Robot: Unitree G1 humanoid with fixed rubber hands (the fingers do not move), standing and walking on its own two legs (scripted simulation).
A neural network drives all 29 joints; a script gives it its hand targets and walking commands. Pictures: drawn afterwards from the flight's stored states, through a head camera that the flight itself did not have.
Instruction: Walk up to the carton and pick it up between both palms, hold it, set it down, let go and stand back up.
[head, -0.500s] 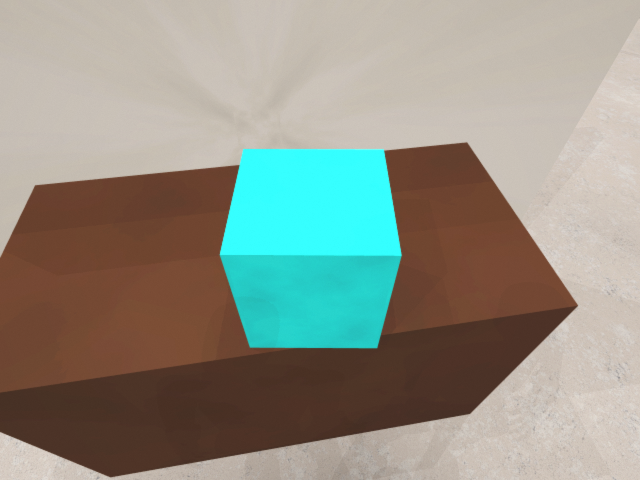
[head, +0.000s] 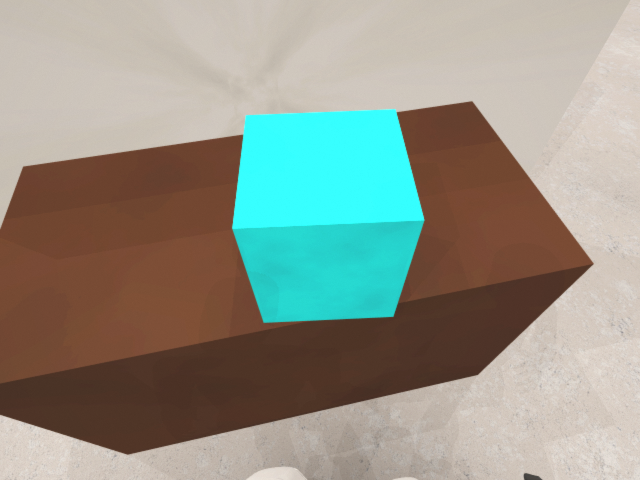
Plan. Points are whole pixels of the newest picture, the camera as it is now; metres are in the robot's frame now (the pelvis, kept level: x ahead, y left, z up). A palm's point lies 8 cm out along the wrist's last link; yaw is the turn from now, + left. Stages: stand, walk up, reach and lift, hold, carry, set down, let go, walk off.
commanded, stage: walk up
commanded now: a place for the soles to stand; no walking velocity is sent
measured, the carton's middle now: (325, 223) +0.45 +0.03 +0.01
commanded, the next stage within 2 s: none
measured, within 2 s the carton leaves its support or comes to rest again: neither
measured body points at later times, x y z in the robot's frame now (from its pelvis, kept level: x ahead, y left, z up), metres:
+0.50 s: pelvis -0.02 +0.03 +0.01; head -0.01 +0.02 +0.46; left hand +0.02 +0.28 -0.13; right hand -0.04 -0.23 -0.15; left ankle +0.00 +0.09 -0.70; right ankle -0.05 -0.09 -0.73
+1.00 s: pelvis -0.02 +0.06 +0.01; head -0.01 +0.07 +0.46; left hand +0.04 +0.31 -0.14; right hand +0.02 -0.18 -0.14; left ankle -0.03 +0.21 -0.73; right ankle -0.03 -0.08 -0.73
